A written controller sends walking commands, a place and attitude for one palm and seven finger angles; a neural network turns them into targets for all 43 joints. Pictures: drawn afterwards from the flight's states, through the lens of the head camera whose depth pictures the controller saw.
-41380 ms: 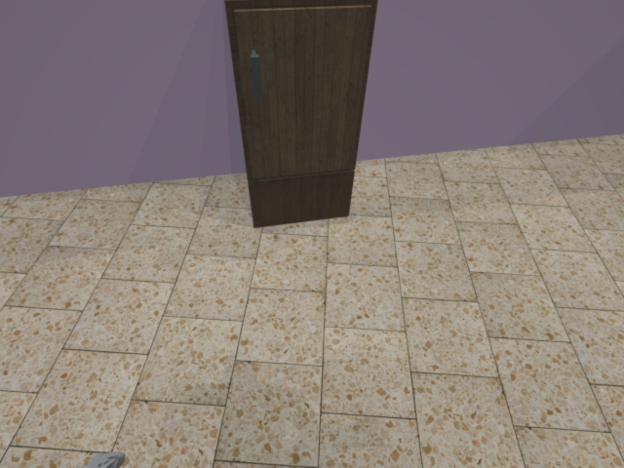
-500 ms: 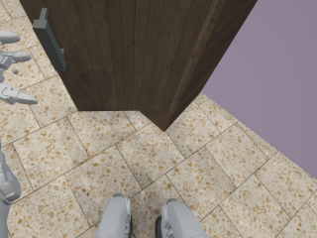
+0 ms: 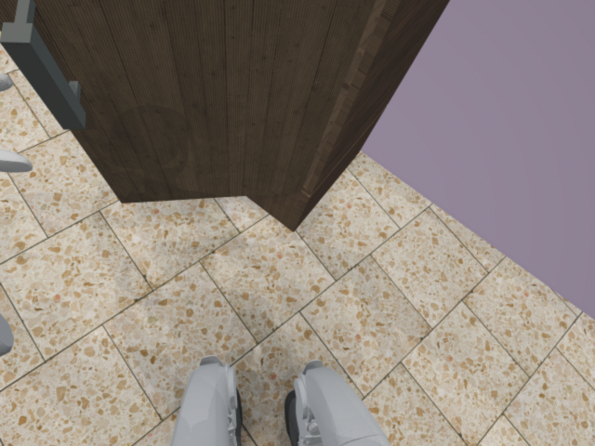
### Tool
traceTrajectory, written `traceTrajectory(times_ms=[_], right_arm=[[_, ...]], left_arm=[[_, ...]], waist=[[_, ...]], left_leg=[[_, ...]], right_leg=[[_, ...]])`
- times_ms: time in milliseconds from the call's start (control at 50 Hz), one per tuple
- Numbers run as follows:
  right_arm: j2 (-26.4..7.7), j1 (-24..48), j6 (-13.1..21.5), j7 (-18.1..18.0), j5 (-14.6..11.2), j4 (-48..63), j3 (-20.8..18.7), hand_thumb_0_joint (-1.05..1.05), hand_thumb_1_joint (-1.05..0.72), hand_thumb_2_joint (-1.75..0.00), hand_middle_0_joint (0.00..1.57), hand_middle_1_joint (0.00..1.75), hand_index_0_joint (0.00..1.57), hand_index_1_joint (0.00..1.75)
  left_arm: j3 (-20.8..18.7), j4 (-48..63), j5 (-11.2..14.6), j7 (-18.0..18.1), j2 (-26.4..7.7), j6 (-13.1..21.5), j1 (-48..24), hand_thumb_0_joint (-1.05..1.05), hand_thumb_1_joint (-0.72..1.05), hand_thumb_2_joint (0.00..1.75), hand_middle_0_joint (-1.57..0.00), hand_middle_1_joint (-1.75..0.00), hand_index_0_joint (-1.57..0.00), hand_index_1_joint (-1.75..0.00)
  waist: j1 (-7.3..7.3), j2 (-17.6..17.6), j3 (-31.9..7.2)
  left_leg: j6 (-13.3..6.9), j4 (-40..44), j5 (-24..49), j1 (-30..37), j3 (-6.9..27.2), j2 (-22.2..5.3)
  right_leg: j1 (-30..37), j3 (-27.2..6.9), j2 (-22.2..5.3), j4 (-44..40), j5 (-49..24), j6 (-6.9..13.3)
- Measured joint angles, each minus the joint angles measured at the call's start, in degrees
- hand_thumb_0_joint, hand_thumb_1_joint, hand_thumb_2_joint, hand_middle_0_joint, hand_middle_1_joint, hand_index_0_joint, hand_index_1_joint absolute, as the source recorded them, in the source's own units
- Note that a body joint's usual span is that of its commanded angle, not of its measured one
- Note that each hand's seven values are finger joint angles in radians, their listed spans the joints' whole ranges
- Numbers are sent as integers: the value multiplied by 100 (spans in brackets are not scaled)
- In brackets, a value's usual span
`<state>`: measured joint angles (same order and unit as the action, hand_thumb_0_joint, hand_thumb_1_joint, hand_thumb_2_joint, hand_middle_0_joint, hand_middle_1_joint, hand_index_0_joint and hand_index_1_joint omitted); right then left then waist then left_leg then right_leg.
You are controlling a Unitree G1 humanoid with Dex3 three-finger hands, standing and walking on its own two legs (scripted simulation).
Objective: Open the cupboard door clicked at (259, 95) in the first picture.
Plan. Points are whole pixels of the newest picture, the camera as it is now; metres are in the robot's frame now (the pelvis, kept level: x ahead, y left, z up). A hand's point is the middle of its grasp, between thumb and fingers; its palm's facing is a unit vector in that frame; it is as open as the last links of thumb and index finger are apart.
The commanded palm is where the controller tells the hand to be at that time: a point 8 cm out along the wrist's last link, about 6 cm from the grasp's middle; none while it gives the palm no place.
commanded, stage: move the hooked fingers beside the handle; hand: left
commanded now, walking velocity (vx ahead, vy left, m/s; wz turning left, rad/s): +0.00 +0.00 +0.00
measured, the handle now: (52, 68) +0.54 +0.26 +0.07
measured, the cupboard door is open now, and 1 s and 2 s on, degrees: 45 45 43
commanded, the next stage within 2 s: slide the fingers in behind the handle in 0.56 s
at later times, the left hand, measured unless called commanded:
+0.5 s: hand out of the picture +0.49 +0.31 +0.07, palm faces +0.10 -0.99 -0.04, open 14.0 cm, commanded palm +0.49 +0.34 +0.06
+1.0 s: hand (9, 110) +0.50 +0.30 +0.06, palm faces +0.09 -1.00 -0.03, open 14.1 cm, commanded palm +0.49 +0.32 +0.06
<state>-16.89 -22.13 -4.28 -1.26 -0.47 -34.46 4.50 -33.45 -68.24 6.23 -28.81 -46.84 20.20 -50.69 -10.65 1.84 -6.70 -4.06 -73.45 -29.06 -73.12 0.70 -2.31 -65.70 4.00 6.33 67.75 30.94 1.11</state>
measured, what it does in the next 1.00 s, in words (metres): stands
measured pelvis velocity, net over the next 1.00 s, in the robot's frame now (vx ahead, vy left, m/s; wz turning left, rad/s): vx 0.00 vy -0.01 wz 0.01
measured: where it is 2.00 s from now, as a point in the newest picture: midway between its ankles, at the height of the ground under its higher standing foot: (266, 445)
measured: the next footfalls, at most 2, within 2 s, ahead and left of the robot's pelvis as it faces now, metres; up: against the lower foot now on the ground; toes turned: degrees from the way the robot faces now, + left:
none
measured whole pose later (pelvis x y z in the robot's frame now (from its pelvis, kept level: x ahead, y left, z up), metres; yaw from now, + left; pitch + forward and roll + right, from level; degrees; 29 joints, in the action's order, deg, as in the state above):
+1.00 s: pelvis +0.00 -0.01 +0.00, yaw +1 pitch +28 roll -7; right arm -17.0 -20.8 -4.2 -1.2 -0.5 -34.9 4.3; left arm -29.8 -67.8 6.1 -25.4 -43.8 20.7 -52.0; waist -10.7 1.7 -6.8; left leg -3.5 -74.2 -29.1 -73.4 1.7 -2.2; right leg -65.8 4.9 6.3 68.4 31.3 1.7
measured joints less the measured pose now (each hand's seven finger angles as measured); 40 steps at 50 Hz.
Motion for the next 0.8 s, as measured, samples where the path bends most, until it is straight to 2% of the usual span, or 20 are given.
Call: traceTrajectory(times_ms=[100,260,380,460,640,800], right_arm=[[25,46,12,20,-9,-78,-30,0,-90,-90,20,30,20,30],[-40,230,30,-31,-3,-15,-32,0,-90,-90,20,30,20,30],[-75,338,72,-46,33,92,-11,0,-91,-90,20,30,20,30],[-40,328,53,-17,50,69,-26,0,-91,-90,20,30,20,30],[23,155,-24,-26,-11,-3,68,0,-91,-90,20,30,20,30],[0,149,42,-35,20,-55,43,0,-90,-90,20,30,20,30]], left_arm=[[46,109,73,19,144,120,83,-2,-50,30,-30,-120,-30,-120],[492,-151,34,87,219,92,-220,-2,-51,30,-30,-120,-30,-120],[359,-178,-58,213,218,161,-285,-2,-50,30,-30,-120,-30,-120],[231,28,-75,269,223,255,-215,-2,-50,30,-30,-120,-30,-120],[447,-279,-37,210,99,20,-311,-2,-50,30,-30,-120,-30,-120],[339,-183,-7,234,115,182,-395,-2,-50,30,-30,-120,-30,-120]], waist=[[59,-39,-35],[38,-66,-46],[-34,-71,-11],[-30,-51,-1],[7,7,5],[-76,-15,-22]], left_leg=[[13,51,2,114,57,23],[18,57,41,125,138,93],[13,-35,35,-6,115,80],[25,-75,20,-48,105,57],[33,-13,37,32,109,61],[57,-140,-1,-148,113,28]], right_leg=[[150,50,-11,-88,1,10],[205,137,-66,-106,0,15],[56,122,-60,11,12,12],[4,111,-41,52,18,17],[75,112,-44,9,9,33],[-117,120,-14,145,46,60]])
